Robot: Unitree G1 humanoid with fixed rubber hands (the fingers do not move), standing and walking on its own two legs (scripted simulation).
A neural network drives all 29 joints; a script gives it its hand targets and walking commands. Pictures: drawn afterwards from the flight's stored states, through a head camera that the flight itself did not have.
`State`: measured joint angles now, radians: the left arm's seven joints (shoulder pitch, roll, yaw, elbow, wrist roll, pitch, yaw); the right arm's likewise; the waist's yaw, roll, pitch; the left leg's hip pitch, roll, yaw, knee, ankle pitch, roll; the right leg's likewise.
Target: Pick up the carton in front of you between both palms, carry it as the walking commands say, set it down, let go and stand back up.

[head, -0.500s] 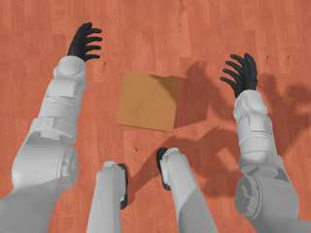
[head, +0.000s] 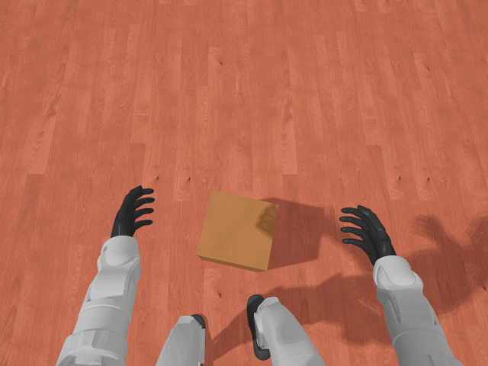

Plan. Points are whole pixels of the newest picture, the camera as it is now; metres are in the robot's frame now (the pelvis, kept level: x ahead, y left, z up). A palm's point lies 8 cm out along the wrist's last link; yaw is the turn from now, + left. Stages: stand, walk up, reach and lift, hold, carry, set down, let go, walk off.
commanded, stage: let go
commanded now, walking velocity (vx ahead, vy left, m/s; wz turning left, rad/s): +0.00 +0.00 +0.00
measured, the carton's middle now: (237, 234) +0.38 -0.04 -0.60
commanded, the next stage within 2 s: stand in 0.90 s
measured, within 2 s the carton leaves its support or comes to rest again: neither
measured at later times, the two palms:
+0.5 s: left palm (30, 325) +0.22 +0.26 -0.02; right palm (385, 301) +0.19 -0.21 -0.02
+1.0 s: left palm (20, 354) +0.18 +0.27 -0.03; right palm (409, 307) +0.18 -0.24 -0.02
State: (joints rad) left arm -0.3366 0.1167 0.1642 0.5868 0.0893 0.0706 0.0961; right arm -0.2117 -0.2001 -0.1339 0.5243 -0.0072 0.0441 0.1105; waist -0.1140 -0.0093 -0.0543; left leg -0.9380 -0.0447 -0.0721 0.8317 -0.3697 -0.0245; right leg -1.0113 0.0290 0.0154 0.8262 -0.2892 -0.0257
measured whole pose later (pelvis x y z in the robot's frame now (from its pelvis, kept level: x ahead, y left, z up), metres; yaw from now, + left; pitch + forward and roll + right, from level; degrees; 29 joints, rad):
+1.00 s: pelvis +0.03 +0.02 +0.05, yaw -2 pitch -2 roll +0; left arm 0.21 0.25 0.03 0.59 0.04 0.06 0.01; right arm 0.19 -0.27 -0.04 0.51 -0.04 0.11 -0.01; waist -0.01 0.03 0.03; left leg -0.14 -0.02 -0.05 0.52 -0.34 0.01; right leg -0.22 0.03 0.04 0.52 -0.26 0.00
